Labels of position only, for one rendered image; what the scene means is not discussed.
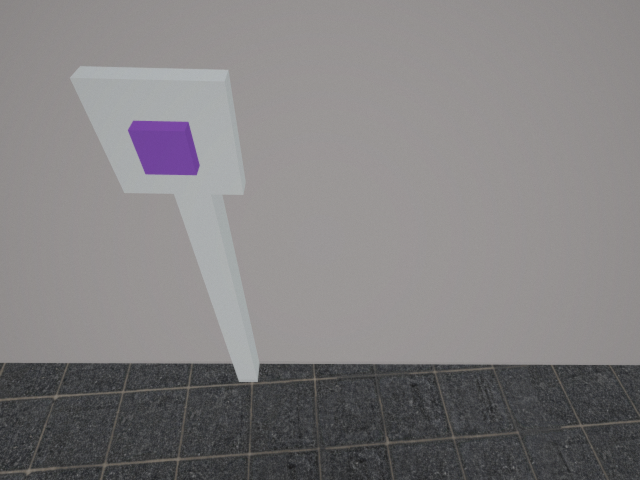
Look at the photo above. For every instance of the panel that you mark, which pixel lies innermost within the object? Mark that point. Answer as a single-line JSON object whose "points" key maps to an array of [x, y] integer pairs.
{"points": [[114, 97]]}

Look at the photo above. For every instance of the button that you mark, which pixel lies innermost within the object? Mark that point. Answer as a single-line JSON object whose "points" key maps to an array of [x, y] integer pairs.
{"points": [[165, 147]]}

